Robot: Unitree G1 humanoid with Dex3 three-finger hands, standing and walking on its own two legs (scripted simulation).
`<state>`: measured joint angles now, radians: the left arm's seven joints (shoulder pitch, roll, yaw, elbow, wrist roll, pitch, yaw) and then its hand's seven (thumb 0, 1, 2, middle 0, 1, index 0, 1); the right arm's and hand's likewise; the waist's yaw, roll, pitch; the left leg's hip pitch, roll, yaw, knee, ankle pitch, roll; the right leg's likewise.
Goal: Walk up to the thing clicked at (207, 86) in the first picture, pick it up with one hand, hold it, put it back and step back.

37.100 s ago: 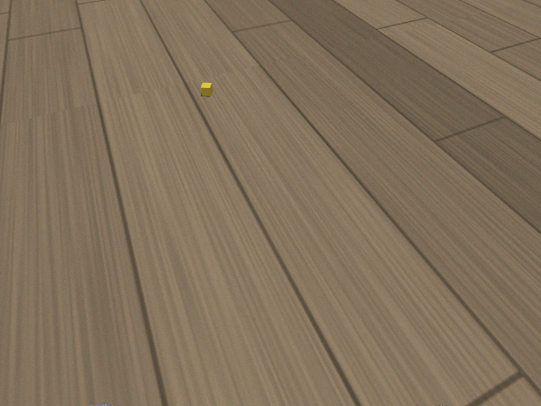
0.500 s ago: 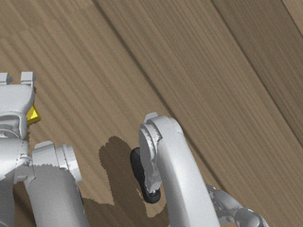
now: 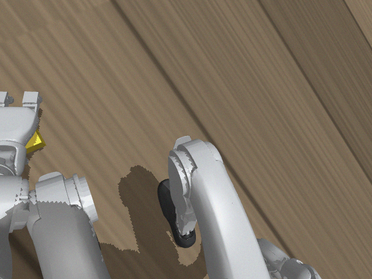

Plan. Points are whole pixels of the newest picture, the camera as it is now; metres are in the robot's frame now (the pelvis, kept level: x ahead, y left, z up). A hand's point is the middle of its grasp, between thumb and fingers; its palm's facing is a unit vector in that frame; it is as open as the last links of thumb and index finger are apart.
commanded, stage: close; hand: left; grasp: from above
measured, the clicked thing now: (24, 138) +0.42 +0.24 -0.28
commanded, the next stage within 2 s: none
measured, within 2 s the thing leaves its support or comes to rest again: neither
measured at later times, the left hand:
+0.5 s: hand (21, 138) +0.42 +0.24 -0.26, palm faces -0.49 -0.03 -0.87, open 14.0 cm
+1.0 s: hand (21, 134) +0.43 +0.24 -0.26, palm faces -0.50 -0.06 -0.86, open 13.8 cm
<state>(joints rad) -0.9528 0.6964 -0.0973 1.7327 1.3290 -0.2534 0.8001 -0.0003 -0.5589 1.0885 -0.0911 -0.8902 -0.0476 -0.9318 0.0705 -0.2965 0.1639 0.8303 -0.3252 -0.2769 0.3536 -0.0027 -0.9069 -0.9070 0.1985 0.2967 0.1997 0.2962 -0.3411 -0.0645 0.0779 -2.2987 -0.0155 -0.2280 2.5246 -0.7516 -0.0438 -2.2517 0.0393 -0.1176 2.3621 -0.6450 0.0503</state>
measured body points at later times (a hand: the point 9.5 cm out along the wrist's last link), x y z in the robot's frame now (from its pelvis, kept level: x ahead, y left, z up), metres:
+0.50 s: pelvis +0.00 +0.00 +0.00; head +0.26 +0.11 +0.35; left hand +0.44 +0.24 -0.21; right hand +0.04 -0.25 -0.08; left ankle +0.06 +0.13 -0.28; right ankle +0.11 -0.12 -0.28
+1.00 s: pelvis +0.00 +0.01 +0.00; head +0.26 +0.11 +0.34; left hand +0.45 +0.24 -0.21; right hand +0.04 -0.25 -0.06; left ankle +0.06 +0.13 -0.28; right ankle +0.11 -0.12 -0.28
